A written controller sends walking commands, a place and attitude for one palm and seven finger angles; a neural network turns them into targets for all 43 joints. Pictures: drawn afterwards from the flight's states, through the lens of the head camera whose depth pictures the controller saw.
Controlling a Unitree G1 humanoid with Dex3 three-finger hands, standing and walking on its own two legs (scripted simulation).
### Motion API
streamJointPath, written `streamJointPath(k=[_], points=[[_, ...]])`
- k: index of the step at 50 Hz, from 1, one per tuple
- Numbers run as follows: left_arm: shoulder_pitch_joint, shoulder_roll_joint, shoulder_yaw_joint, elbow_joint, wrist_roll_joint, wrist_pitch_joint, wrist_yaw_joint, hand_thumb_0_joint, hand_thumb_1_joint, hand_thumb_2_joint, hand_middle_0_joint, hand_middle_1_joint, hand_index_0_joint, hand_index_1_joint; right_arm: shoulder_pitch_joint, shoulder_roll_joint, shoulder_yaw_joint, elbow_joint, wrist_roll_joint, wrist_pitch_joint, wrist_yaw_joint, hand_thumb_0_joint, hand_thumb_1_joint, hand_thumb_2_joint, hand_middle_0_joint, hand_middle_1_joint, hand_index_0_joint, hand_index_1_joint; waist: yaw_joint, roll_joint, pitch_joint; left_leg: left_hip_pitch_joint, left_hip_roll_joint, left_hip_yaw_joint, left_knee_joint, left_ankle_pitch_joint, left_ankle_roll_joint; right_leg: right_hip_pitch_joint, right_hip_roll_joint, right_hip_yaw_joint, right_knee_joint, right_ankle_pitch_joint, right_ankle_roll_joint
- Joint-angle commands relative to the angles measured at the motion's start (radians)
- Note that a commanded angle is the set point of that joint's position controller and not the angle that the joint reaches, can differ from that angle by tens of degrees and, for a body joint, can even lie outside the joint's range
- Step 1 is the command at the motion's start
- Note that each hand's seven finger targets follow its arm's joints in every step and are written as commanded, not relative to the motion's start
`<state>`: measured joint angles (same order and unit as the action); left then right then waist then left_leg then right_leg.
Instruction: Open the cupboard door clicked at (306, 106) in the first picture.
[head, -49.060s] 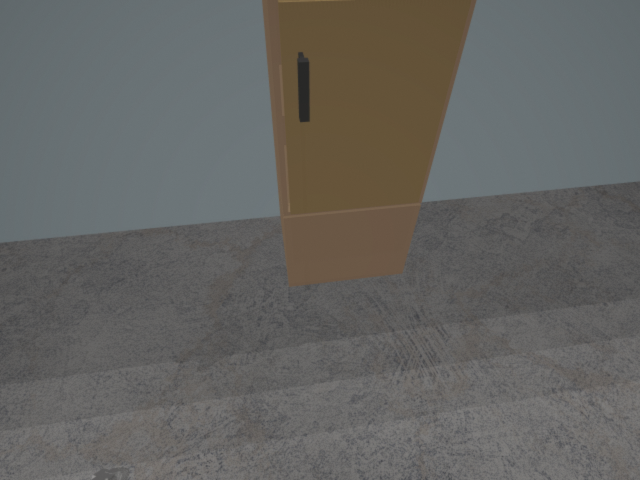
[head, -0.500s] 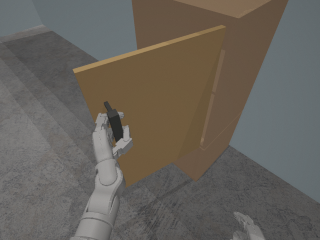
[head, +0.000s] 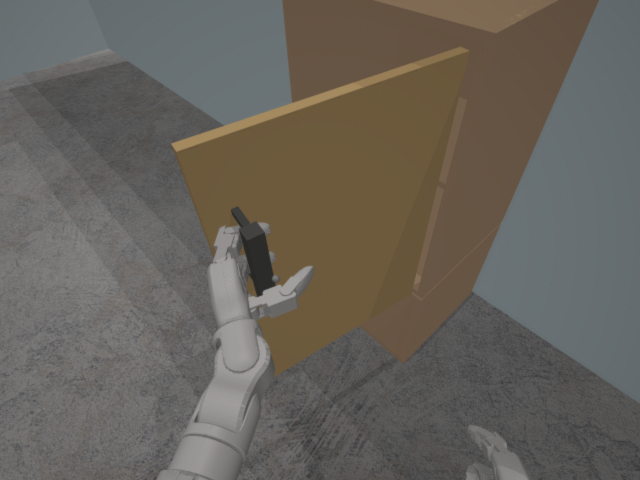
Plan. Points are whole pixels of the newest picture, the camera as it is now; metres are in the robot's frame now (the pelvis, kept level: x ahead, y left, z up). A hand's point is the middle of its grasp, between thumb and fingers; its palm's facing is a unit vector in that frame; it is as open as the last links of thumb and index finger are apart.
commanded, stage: open thumb and fingers to let go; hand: left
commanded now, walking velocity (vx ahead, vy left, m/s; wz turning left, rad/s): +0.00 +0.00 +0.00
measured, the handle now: (253, 257) +0.38 +0.11 +0.08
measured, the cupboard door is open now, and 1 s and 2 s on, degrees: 79 82 81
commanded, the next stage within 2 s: slide the hand sideways off the handle in 0.44 s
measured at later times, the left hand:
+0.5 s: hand (276, 279) +0.34 +0.08 +0.09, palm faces +0.31 -0.95 +0.00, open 14.6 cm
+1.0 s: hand (271, 313) +0.29 +0.08 +0.09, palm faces -0.14 -0.99 +0.00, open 16.1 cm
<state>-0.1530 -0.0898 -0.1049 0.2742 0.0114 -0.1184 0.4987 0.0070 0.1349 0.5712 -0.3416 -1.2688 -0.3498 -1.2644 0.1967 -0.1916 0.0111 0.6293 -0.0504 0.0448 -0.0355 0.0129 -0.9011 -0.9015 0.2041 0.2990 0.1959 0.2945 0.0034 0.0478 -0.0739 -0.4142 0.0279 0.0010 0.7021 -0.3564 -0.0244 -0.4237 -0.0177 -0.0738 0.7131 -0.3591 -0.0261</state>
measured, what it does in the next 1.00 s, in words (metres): stands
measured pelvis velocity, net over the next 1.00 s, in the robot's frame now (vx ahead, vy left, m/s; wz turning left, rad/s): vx -0.01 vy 0.02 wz -0.02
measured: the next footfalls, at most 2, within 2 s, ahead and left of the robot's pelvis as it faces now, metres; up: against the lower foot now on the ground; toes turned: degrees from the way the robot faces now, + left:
none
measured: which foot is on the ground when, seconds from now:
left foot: down 0.00-1.00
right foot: down 0.00-1.00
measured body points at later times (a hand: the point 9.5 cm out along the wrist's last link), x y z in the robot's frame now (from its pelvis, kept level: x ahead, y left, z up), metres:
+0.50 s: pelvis -0.01 +0.02 +0.00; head +0.01 +0.00 +0.45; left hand +0.32 +0.13 +0.09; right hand +0.15 -0.21 -0.11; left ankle +0.00 +0.14 -0.72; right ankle +0.01 -0.10 -0.72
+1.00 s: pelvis -0.01 +0.02 +0.00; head -0.01 +0.01 +0.45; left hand +0.29 +0.13 +0.09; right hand +0.15 -0.20 -0.09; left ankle +0.00 +0.14 -0.72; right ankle +0.01 -0.10 -0.72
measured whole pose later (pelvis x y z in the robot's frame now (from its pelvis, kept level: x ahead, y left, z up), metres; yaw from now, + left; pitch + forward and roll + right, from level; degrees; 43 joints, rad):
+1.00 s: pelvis -0.01 +0.02 +0.00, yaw -1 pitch +2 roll +0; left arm -0.08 0.05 -0.13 0.21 -0.09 -0.17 0.01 -0.01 -0.50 0.30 -0.19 -0.35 -0.19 -0.34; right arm 0.24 -0.21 0.04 0.56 0.02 -0.07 -0.02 0.01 -0.90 -0.90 0.20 0.30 0.20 0.29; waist 0.01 0.03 -0.05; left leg -0.40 0.01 0.03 0.72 -0.35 0.00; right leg -0.42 -0.03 -0.04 0.72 -0.34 0.00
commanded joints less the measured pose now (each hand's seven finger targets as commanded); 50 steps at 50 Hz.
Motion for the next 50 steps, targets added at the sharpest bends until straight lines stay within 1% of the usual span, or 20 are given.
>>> streamJointPath(k=[1, 2, 3, 7, 15, 21, 27, 28, 29, 30, 31, 32, 35, 38, 40, 41, 42, 44, 48, 50], points=[[-0.322, -0.016, -0.017, -0.236, 0.029, -0.070, 0.008, 0.000, -0.500, 0.300, -0.300, -1.200, -0.300, -1.200, -0.101, -0.089, -0.033, -0.148, -0.007, -0.051, 0.000, 0.000, -0.900, -0.900, 0.200, 0.300, 0.200, 0.300, -0.014, -0.122, -0.200, 0.053, -0.038, 0.015, -0.055, 0.184, 0.036, 0.090, -0.002, 0.040, -0.124, 0.237, 0.008], [-0.336, -0.004, -0.015, -0.226, 0.033, -0.071, 0.009, 0.000, -0.500, 0.300, -0.300, -1.200, -0.300, -1.200, -0.098, -0.090, -0.033, -0.144, -0.006, -0.051, -0.001, 0.000, -0.900, -0.900, 0.200, 0.300, 0.200, 0.300, -0.018, -0.143, -0.193, 0.049, -0.036, 0.009, -0.058, 0.173, 0.036, 0.087, -0.001, 0.040, -0.129, 0.218, 0.008], [-0.346, -0.002, -0.011, -0.239, 0.035, -0.074, 0.011, 0.000, -0.500, 0.300, -0.300, -1.200, -0.300, -1.200, -0.101, -0.089, -0.034, -0.144, -0.006, -0.051, -0.001, 0.000, -0.900, -0.900, 0.200, 0.300, 0.200, 0.300, -0.014, -0.120, -0.212, 0.057, -0.035, 0.009, -0.058, 0.179, 0.035, 0.088, 0.001, 0.038, -0.119, 0.220, 0.005], [-0.357, -0.017, -0.025, -0.207, 0.037, -0.067, 0.016, 0.000, -0.500, 0.300, -0.267, -1.000, -0.267, -1.000, -0.104, -0.089, -0.031, -0.142, -0.005, -0.051, -0.001, 0.000, -0.900, -0.900, 0.200, 0.300, 0.200, 0.300, -0.016, -0.121, -0.197, 0.048, -0.034, 0.003, -0.059, 0.163, 0.033, 0.071, 0.005, 0.030, -0.115, 0.189, 0.003], [-0.355, -0.041, -0.035, -0.214, 0.043, -0.055, 0.036, 0.000, -0.500, 0.300, -0.200, -0.600, -0.200, -0.600, -0.097, -0.087, -0.034, -0.146, -0.006, -0.049, 0.004, 0.000, -0.900, -0.900, 0.200, 0.300, 0.200, 0.300, -0.008, -0.107, -0.238, 0.053, -0.030, 0.002, -0.057, 0.207, 0.028, 0.081, 0.011, 0.016, -0.088, 0.223, -0.005], [-0.380, -0.062, -0.052, -0.206, 0.052, -0.043, 0.060, 0.000, -0.500, 0.300, -0.150, -0.300, -0.150, -0.300, -0.103, -0.085, -0.033, -0.146, -0.006, -0.047, 0.008, 0.000, -0.900, -0.900, 0.200, 0.300, 0.200, 0.300, -0.014, -0.109, -0.211, 0.044, -0.026, -0.003, -0.061, 0.178, 0.026, 0.057, 0.015, 0.011, -0.092, 0.175, -0.005], [-0.411, -0.072, -0.068, -0.195, 0.059, -0.037, 0.072, 0.000, -0.500, 0.300, -0.150, -0.300, -0.150, -0.300, -0.103, -0.087, -0.032, -0.139, -0.006, -0.046, 0.010, 0.000, -0.900, -0.900, 0.200, 0.300, 0.200, 0.300, -0.020, -0.091, -0.215, 0.045, -0.026, -0.012, -0.060, 0.165, 0.024, 0.041, 0.018, 0.006, -0.084, 0.152, -0.008], [-0.366, 0.011, -0.245, -0.183, 0.153, -0.074, -0.134, 0.000, -0.500, 0.300, -0.150, -0.300, -0.150, -0.300, -0.027, -0.118, -0.033, -0.107, -0.006, -0.040, 0.010, 0.000, -0.900, -0.900, 0.200, 0.300, 0.200, 0.300, -0.091, -0.172, -0.196, 0.092, -0.020, -0.009, -0.049, 0.200, 0.042, 0.015, 0.012, 0.028, -0.073, 0.246, -0.007], [-0.401, 0.069, -0.177, -0.231, 0.112, -0.114, -0.245, 0.000, -0.500, 0.300, -0.150, -0.300, -0.150, -0.300, -0.023, -0.114, -0.038, -0.146, 0.008, -0.046, 0.001, 0.000, -0.900, -0.900, 0.200, 0.300, 0.200, 0.300, -0.062, -0.137, -0.238, 0.087, -0.026, -0.007, -0.045, 0.210, 0.048, 0.038, 0.008, 0.032, -0.068, 0.280, -0.009], [-0.438, 0.113, -0.160, -0.265, 0.098, -0.145, -0.309, 0.000, -0.500, 0.300, -0.150, -0.300, -0.150, -0.300, -0.025, -0.116, -0.036, -0.155, 0.011, -0.050, -0.009, 0.000, -0.900, -0.900, 0.200, 0.300, 0.200, 0.300, -0.051, -0.115, -0.288, 0.102, -0.034, -0.006, -0.042, 0.225, 0.052, 0.071, 0.006, 0.042, -0.057, 0.312, -0.010], [-0.441, 0.120, -0.162, -0.265, 0.084, -0.159, -0.364, 0.000, -0.500, 0.300, -0.150, -0.300, -0.150, -0.300, -0.038, -0.112, -0.032, -0.158, 0.019, -0.057, -0.018, 0.000, -0.900, -0.900, 0.200, 0.300, 0.200, 0.300, -0.047, -0.076, -0.287, 0.110, -0.035, -0.005, -0.041, 0.215, 0.051, 0.066, 0.006, 0.043, -0.058, 0.303, -0.011], [-0.453, 0.105, -0.190, -0.260, 0.059, -0.165, -0.424, 0.000, -0.500, 0.300, -0.150, -0.300, -0.150, -0.300, -0.030, -0.112, -0.025, -0.161, 0.030, -0.066, -0.021, 0.000, -0.900, -0.900, 0.200, 0.300, 0.200, 0.300, -0.063, -0.054, -0.267, 0.122, -0.034, -0.011, -0.045, 0.199, 0.049, 0.050, 0.007, 0.042, -0.061, 0.283, -0.011], [-0.452, 0.099, -0.157, -0.210, -0.095, -0.135, -0.583, 0.000, -0.500, 0.300, -0.150, -0.300, -0.150, -0.300, -0.062, -0.119, -0.005, -0.183, 0.066, -0.100, -0.038, 0.000, -0.900, -0.900, 0.200, 0.300, 0.200, 0.300, -0.066, -0.060, -0.196, 0.105, -0.038, -0.028, -0.070, 0.100, 0.047, 0.035, 0.019, 0.025, -0.097, 0.184, -0.009], [-0.384, 0.114, -0.046, -0.166, -0.202, -0.088, -0.588, 0.000, -0.500, 0.300, -0.150, -0.300, -0.150, -0.300, -0.082, -0.123, 0.005, -0.184, 0.079, -0.141, -0.042, 0.000, -0.900, -0.900, 0.200, 0.300, 0.200, 0.300, -0.031, -0.102, -0.147, 0.079, -0.040, -0.041, -0.102, 0.042, 0.035, 0.039, 0.023, 0.007, -0.125, 0.101, -0.004], [-0.322, 0.137, 0.010, -0.164, -0.214, -0.082, -0.556, 0.000, -0.500, 0.300, -0.150, -0.300, -0.150, -0.300, -0.076, -0.126, 0.004, -0.182, 0.078, -0.158, -0.032, 0.000, -0.900, -0.900, 0.200, 0.300, 0.200, 0.300, -0.008, -0.152, -0.144, 0.066, -0.040, -0.042, -0.112, 0.051, 0.032, 0.052, 0.024, 0.003, -0.125, 0.093, -0.002], [-0.294, 0.131, 0.010, -0.188, -0.204, -0.086, -0.541, 0.000, -0.500, 0.300, -0.150, -0.300, -0.150, -0.300, -0.073, -0.126, 0.002, -0.190, 0.075, -0.163, -0.023, 0.000, -0.900, -0.900, 0.200, 0.300, 0.200, 0.300, 0.002, -0.155, -0.154, 0.065, -0.039, -0.038, -0.118, 0.065, 0.031, 0.061, 0.022, 0.000, -0.118, 0.102, -0.001], [-0.256, 0.166, 0.038, -0.184, -0.183, -0.092, -0.522, 0.000, -0.500, 0.300, -0.150, -0.300, -0.150, -0.300, -0.071, -0.128, -0.002, -0.190, 0.072, -0.165, -0.014, 0.000, -0.900, -0.900, 0.200, 0.300, 0.200, 0.300, 0.016, -0.141, -0.157, 0.067, -0.037, -0.034, -0.118, 0.075, 0.029, 0.065, 0.021, 0.004, -0.113, 0.100, -0.002], [-0.233, 0.148, 0.008, -0.242, -0.141, -0.109, -0.495, 0.000, -0.500, 0.300, -0.150, -0.300, -0.150, -0.300, -0.064, -0.118, -0.006, -0.202, 0.068, -0.169, 0.005, 0.000, -0.900, -0.900, 0.200, 0.300, 0.200, 0.300, 0.016, -0.098, -0.161, 0.081, -0.034, -0.024, -0.115, 0.108, 0.028, 0.063, 0.018, 0.006, -0.096, 0.134, -0.005], [-0.133, 0.194, 0.024, -0.329, -0.096, -0.127, -0.480, 0.000, -0.500, 0.300, -0.150, -0.300, -0.150, -0.300, -0.064, -0.118, -0.010, -0.228, 0.063, -0.163, 0.024, 0.000, -0.900, -0.900, 0.200, 0.300, 0.200, 0.300, 0.030, -0.058, -0.178, 0.082, -0.030, -0.008, -0.110, 0.136, 0.028, 0.087, 0.017, 0.020, -0.086, 0.171, -0.009], [-0.112, 0.229, 0.055, -0.345, -0.096, -0.122, -0.480, 0.000, -0.500, 0.300, -0.150, -0.300, -0.150, -0.300, -0.068, -0.119, -0.009, -0.231, 0.064, -0.157, 0.021, 0.000, -0.900, -0.900, 0.200, 0.300, 0.200, 0.300, 0.027, -0.093, -0.151, 0.066, -0.029, -0.003, -0.111, 0.115, 0.030, 0.092, 0.019, 0.024, -0.097, 0.158, -0.007]])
